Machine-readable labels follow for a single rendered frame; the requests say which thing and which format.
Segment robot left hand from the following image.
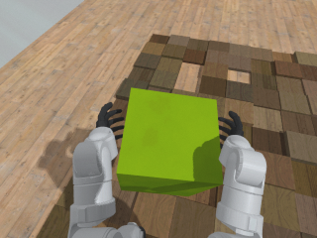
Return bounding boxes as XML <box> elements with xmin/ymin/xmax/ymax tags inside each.
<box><xmin>95</xmin><ymin>102</ymin><xmax>125</xmax><ymax>140</ymax></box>

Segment left robot thigh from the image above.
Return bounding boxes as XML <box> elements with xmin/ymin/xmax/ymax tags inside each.
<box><xmin>118</xmin><ymin>225</ymin><xmax>144</xmax><ymax>238</ymax></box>

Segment robot left shin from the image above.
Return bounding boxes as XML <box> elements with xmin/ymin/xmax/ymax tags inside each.
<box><xmin>127</xmin><ymin>222</ymin><xmax>140</xmax><ymax>229</ymax></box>

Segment robot left forearm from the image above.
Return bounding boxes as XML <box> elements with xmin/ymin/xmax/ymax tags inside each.
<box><xmin>67</xmin><ymin>126</ymin><xmax>118</xmax><ymax>238</ymax></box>

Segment robot right forearm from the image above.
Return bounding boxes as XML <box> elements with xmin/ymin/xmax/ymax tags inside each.
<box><xmin>215</xmin><ymin>135</ymin><xmax>266</xmax><ymax>238</ymax></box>

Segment robot right hand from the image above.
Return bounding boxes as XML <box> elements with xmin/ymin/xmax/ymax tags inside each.
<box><xmin>218</xmin><ymin>110</ymin><xmax>244</xmax><ymax>149</ymax></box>

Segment carton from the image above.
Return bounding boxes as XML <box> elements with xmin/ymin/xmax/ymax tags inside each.
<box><xmin>116</xmin><ymin>87</ymin><xmax>223</xmax><ymax>196</ymax></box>

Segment robot left upper arm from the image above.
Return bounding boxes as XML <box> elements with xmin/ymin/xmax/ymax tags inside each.
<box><xmin>72</xmin><ymin>227</ymin><xmax>123</xmax><ymax>238</ymax></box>

